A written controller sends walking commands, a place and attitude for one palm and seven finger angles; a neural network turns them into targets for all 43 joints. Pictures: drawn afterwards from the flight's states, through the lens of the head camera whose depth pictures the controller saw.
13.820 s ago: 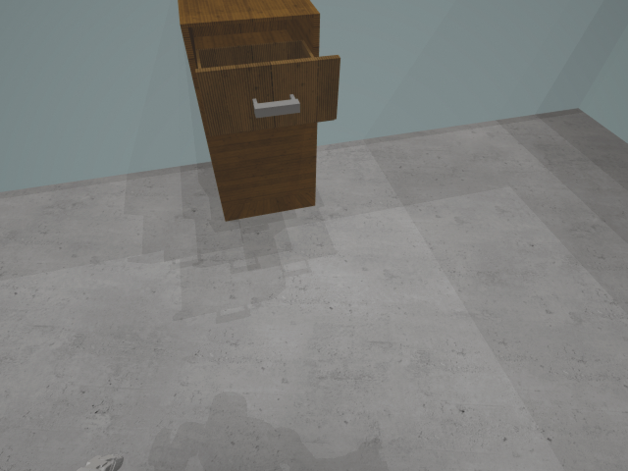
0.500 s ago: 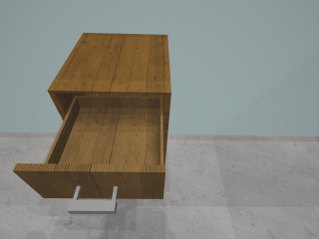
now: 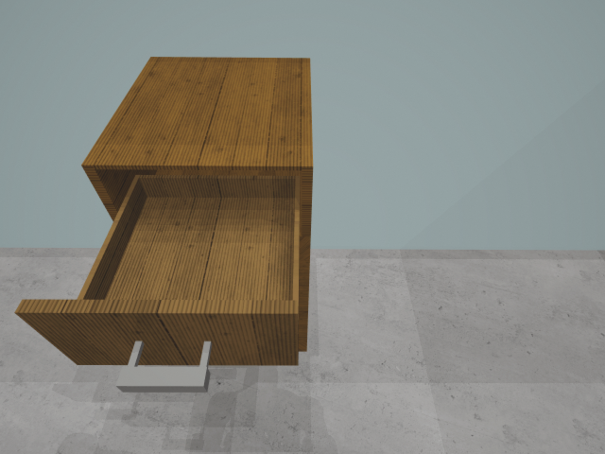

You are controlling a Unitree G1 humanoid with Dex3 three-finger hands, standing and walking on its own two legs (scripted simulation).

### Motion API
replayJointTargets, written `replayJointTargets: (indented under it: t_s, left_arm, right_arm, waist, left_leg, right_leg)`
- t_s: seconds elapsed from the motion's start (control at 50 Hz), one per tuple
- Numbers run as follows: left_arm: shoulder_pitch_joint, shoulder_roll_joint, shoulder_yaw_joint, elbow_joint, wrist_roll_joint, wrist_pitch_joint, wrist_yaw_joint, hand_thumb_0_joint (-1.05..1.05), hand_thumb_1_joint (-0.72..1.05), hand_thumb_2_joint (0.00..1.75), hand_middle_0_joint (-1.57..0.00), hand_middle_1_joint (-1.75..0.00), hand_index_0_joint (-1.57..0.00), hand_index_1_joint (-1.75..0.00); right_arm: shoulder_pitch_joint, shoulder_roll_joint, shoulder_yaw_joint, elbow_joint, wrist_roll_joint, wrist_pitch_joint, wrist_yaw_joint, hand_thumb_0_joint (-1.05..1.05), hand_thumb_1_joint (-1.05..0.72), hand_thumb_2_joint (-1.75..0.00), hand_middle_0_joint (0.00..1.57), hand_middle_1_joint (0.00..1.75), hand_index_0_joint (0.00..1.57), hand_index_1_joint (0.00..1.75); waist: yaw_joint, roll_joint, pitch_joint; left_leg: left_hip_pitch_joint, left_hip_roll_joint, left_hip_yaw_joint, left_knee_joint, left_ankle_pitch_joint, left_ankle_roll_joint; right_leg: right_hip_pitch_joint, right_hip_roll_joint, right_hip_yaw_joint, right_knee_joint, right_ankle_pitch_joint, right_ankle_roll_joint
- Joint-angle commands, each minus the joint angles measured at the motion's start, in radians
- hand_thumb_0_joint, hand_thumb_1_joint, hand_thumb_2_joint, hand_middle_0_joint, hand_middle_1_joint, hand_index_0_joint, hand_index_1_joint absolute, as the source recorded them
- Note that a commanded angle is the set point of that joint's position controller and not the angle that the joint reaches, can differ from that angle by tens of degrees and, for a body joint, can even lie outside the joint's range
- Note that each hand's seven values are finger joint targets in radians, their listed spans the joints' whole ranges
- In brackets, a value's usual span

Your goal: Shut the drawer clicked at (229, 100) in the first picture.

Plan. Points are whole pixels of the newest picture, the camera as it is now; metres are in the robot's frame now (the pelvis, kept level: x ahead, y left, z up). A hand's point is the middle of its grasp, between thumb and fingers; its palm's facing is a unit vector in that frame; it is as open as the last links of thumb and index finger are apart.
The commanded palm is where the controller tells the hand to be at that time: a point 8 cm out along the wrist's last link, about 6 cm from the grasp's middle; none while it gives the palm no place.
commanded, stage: raise the hand and make a fist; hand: left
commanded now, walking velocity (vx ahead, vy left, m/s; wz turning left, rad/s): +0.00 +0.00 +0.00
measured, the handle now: (168, 363) +0.25 +0.21 -0.05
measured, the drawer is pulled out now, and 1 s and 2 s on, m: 0.29 0.28 0.28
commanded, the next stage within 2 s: bring the fist close to the handle in 1.82 s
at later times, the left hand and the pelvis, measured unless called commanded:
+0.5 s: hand out of the picture +0.11 +0.16 -0.03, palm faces +0.07 -1.00 -0.03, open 5.2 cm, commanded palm +0.07 +0.23 -0.02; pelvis -0.05 -0.02 -0.08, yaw +3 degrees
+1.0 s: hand out of the picture +0.09 +0.17 +0.01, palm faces +0.09 -0.99 -0.04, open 3.2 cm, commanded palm +0.04 +0.23 +0.02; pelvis -0.04 +0.01 -0.07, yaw +2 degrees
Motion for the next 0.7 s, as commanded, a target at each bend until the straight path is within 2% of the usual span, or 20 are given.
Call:
replayJointTargets:
  t_s: [0.0, 0.02, 0.04, 0.06, 0.1, 0.12, 0.14, 0.16, 0.18, 0.2, 0.22, 0.24, 0.3, 0.36, 0.4, 0.46, 0.5, 0.56, 0.62, 0.68]
  left_arm:
    - [-0.155, -0.041, -0.068, -0.676, -0.090, -0.166, 0.035, 0.00, 0.90, 0.90, -0.30, -0.41, -0.30, -0.41]
    - [-0.144, -0.007, -0.042, -0.679, -0.084, -0.219, 0.016, 0.00, 0.90, 0.90, -0.32, -0.43, -0.32, -0.43]
    - [-0.093, -0.009, -0.013, -0.617, -0.081, -0.272, -0.004, 0.00, 0.90, 0.90, -0.34, -0.45, -0.34, -0.45]
    - [0.007, -0.026, 0.005, -0.581, -0.088, -0.333, -0.039, 0.00, 0.90, 0.90, -0.36, -0.47, -0.36, -0.47]
    - [0.190, -0.059, 0.029, -0.521, -0.120, -0.463, -0.128, 0.00, 0.90, 0.90, -0.40, -0.52, -0.40, -0.52]
    - [0.114, -0.009, 0.055, -0.635, -0.133, -0.530, -0.156, 0.00, 0.90, 0.90, -0.42, -0.54, -0.42, -0.54]
    - [0.071, 0.041, 0.096, -0.771, -0.137, -0.594, -0.171, 0.00, 0.90, 0.90, -0.44, -0.56, -0.44, -0.56]
    - [0.068, 0.082, 0.120, -0.854, -0.129, -0.634, -0.172, 0.00, 0.90, 0.90, -0.46, -0.58, -0.46, -0.58]
    - [0.091, 0.094, 0.139, -0.900, -0.127, -0.667, -0.174, 0.00, 0.90, 0.90, -0.48, -0.60, -0.48, -0.60]
    - [0.098, 0.081, 0.131, -0.904, -0.124, -0.693, -0.174, 0.00, 0.90, 0.90, -0.50, -0.62, -0.50, -0.62]
    - [0.086, 0.062, 0.113, -0.932, -0.125, -0.721, -0.180, 0.00, 0.90, 0.90, -0.52, -0.65, -0.52, -0.65]
    - [0.035, 0.060, 0.094, -0.983, -0.123, -0.751, -0.186, 0.00, 0.90, 0.90, -0.54, -0.67, -0.54, -0.67]
    - [0.062, 0.086, 0.123, -0.894, -0.101, -0.819, -0.237, 0.00, 0.90, 0.90, -0.60, -0.73, -0.60, -0.73]
    - [0.180, 0.083, 0.134, -0.791, -0.136, -0.699, -0.319, 0.00, 0.90, 0.90, -0.66, -0.80, -0.66, -0.80]
    - [0.128, 0.103, 0.121, -0.902, -0.167, -0.597, -0.356, 0.00, 0.90, 0.90, -0.70, -0.84, -0.70, -0.84]
    - [0.133, 0.126, 0.185, -0.967, -0.194, -0.503, -0.342, 0.00, 0.90, 0.90, -0.76, -0.91, -0.76, -0.91]
    - [0.131, 0.114, 0.191, -1.000, -0.200, -0.500, -0.328, 0.00, 0.90, 0.90, -0.80, -0.95, -0.80, -0.95]
    - [0.144, 0.112, 0.180, -1.021, -0.189, -0.527, -0.311, 0.00, 0.90, 0.90, -0.86, -1.01, -0.86, -1.01]
    - [0.214, 0.089, 0.159, -0.995, -0.190, -0.539, -0.320, 0.00, 0.90, 0.90, -0.92, -1.08, -0.92, -1.08]
    - [0.291, 0.090, 0.159, -1.020, -0.185, -0.538, -0.324, 0.00, 0.90, 0.90, -0.98, -1.14, -0.98, -1.14]
  right_arm:
    - [-0.162, -0.210, -0.065, -0.293, 0.035, -0.226, -0.026, 0.00, -0.90, -0.90, 0.20, 0.30, 0.20, 0.30]
    - [-0.159, -0.233, -0.077, -0.321, 0.017, -0.243, -0.022, 0.00, -0.90, -0.90, 0.20, 0.30, 0.20, 0.30]
    - [-0.161, -0.230, -0.086, -0.353, 0.000, -0.250, -0.017, 0.00, -0.90, -0.90, 0.20, 0.30, 0.20, 0.30]
    - [-0.179, -0.221, -0.095, -0.393, -0.002, -0.256, -0.006, 0.00, -0.90, -0.90, 0.20, 0.30, 0.20, 0.30]
    - [-0.222, -0.207, -0.104, -0.468, -0.011, -0.264, 0.019, 0.00, -0.90, -0.90, 0.20, 0.30, 0.20, 0.30]
    - [-0.232, -0.212, -0.106, -0.509, -0.012, -0.270, 0.025, 0.00, -0.90, -0.90, 0.20, 0.30, 0.20, 0.30]
    - [-0.236, -0.207, -0.114, -0.542, -0.015, -0.275, 0.025, 0.00, -0.90, -0.90, 0.20, 0.30, 0.20, 0.30]
    - [-0.227, -0.198, -0.111, -0.550, -0.016, -0.276, 0.029, 0.00, -0.90, -0.90, 0.20, 0.30, 0.20, 0.30]
    - [-0.218, -0.190, -0.111, -0.561, -0.016, -0.270, 0.034, 0.00, -0.90, -0.90, 0.20, 0.30, 0.20, 0.30]
    - [-0.221, -0.181, -0.109, -0.562, -0.013, -0.263, 0.037, 0.00, -0.90, -0.90, 0.20, 0.30, 0.20, 0.30]
    - [-0.226, -0.176, -0.106, -0.576, -0.011, -0.256, 0.038, 0.00, -0.90, -0.90, 0.20, 0.30, 0.20, 0.30]
    - [-0.232, -0.178, -0.103, -0.586, -0.012, -0.252, 0.038, 0.00, -0.90, -0.90, 0.20, 0.30, 0.20, 0.30]
    - [-0.242, -0.173, -0.111, -0.578, -0.011, -0.227, 0.040, 0.00, -0.90, -0.90, 0.20, 0.30, 0.20, 0.30]
    - [-0.261, -0.184, -0.106, -0.632, 0.015, -0.189, 0.032, 0.00, -0.90, -0.90, 0.20, 0.30, 0.20, 0.30]
    - [-0.263, -0.188, -0.095, -0.689, 0.031, -0.167, 0.014, 0.00, -0.90, -0.90, 0.20, 0.30, 0.20, 0.30]
    - [-0.242, -0.165, -0.087, -0.689, 0.032, -0.147, -0.013, 0.00, -0.90, -0.90, 0.20, 0.30, 0.20, 0.30]
    - [-0.236, -0.153, -0.084, -0.678, 0.028, -0.147, -0.017, 0.00, -0.90, -0.90, 0.20, 0.30, 0.20, 0.30]
    - [-0.244, -0.151, -0.078, -0.659, 0.018, -0.166, -0.013, 0.00, -0.90, -0.90, 0.20, 0.30, 0.20, 0.30]
    - [-0.243, -0.151, -0.080, -0.652, 0.021, -0.181, -0.004, 0.00, -0.90, -0.90, 0.20, 0.30, 0.20, 0.30]
    - [-0.246, -0.154, -0.086, -0.657, 0.026, -0.189, 0.002, 0.00, -0.90, -0.90, 0.20, 0.30, 0.20, 0.30]
  waist:
    - [-0.064, -0.021, 0.000]
    - [-0.082, -0.099, -0.020]
    - [-0.080, -0.196, -0.002]
    - [-0.041, -0.174, -0.019]
    - [0.028, -0.245, -0.090]
    - [0.038, -0.210, -0.177]
    - [0.054, -0.102, -0.276]
    - [0.060, 0.047, -0.304]
    - [0.049, 0.098, -0.318]
    - [0.037, 0.105, -0.297]
    - [0.022, 0.080, -0.270]
    - [0.004, 0.099, -0.267]
    - [-0.025, 0.047, -0.201]
    - [-0.005, 0.018, -0.185]
    - [-0.002, 0.026, -0.253]
    - [0.008, -0.010, -0.309]
    - [0.005, -0.028, -0.305]
    - [0.004, 0.016, -0.288]
    - [0.000, -0.022, -0.268]
    - [0.016, -0.008, -0.281]
  left_leg:
    - [-0.082, 0.017, -0.100, 0.014, 0.170, 0.025]
    - [-0.124, -0.001, -0.098, 0.062, 0.094, 0.035]
    - [-0.199, -0.012, -0.095, 0.114, 0.028, 0.035]
    - [-0.247, -0.022, -0.078, 0.152, 0.000, 0.022]
    - [-0.393, -0.029, -0.063, 0.241, -0.030, 0.004]
    - [-0.435, -0.033, -0.059, 0.284, -0.034, 0.007]
    - [-0.424, -0.034, -0.045, 0.312, -0.011, 0.009]
    - [-0.408, -0.033, -0.032, 0.334, 0.002, 0.006]
    - [-0.399, -0.029, -0.035, 0.352, 0.012, 0.007]
    - [-0.423, -0.025, -0.040, 0.378, 0.016, 0.010]
    - [-0.452, -0.020, -0.046, 0.401, 0.000, 0.013]
    - [-0.464, -0.017, -0.055, 0.427, -0.006, 0.018]
    - [-0.601, -0.011, -0.073, 0.521, -0.077, 0.018]
    - [-0.654, -0.021, -0.062, 0.525, -0.143, 0.023]
    - [-0.624, -0.029, -0.059, 0.517, -0.145, 0.030]
    - [-0.591, -0.019, -0.076, 0.506, -0.086, 0.031]
    - [-0.584, -0.012, -0.087, 0.500, -0.049, 0.030]
    - [-0.563, -0.007, -0.096, 0.490, -0.023, 0.030]
    - [-0.569, -0.010, -0.102, 0.473, -0.040, 0.028]
    - [-0.555, -0.013, -0.097, 0.456, -0.038, 0.029]
  right_leg:
    - [-0.182, -0.015, -0.034, -0.008, 0.085, 0.017]
    - [-0.243, -0.017, -0.034, -0.002, 0.027, 0.022]
    - [-0.319, -0.015, -0.033, 0.018, -0.061, 0.027]
    - [-0.339, -0.019, -0.024, 0.048, -0.115, 0.020]
    - [-0.371, -0.018, -0.003, 0.151, -0.161, 0.014]
    - [-0.353, -0.028, 0.035, 0.194, -0.162, 0.013]
    - [-0.323, -0.030, 0.062, 0.231, -0.144, 0.005]
    - [-0.334, -0.032, 0.075, 0.261, -0.129, -0.005]
    - [-0.366, -0.024, 0.063, 0.283, -0.120, -0.014]
    - [-0.401, -0.018, 0.058, 0.309, -0.096, -0.018]
    - [-0.439, -0.013, 0.054, 0.329, -0.099, -0.018]
    - [-0.476, -0.010, 0.058, 0.350, -0.090, -0.020]
    - [-0.566, -0.014, 0.093, 0.377, -0.166, -0.018]
    - [-0.519, -0.028, 0.143, 0.323, -0.252, -0.008]
    - [-0.465, -0.034, 0.154, 0.299, -0.270, 0.004]
    - [-0.397, -0.025, 0.128, 0.296, -0.192, 0.013]
    - [-0.389, -0.022, 0.107, 0.310, -0.119, 0.019]
    - [-0.416, -0.015, 0.077, 0.330, -0.084, 0.014]
    - [-0.425, -0.016, 0.063, 0.327, -0.112, 0.016]
    - [-0.411, -0.019, 0.055, 0.326, -0.129, 0.011]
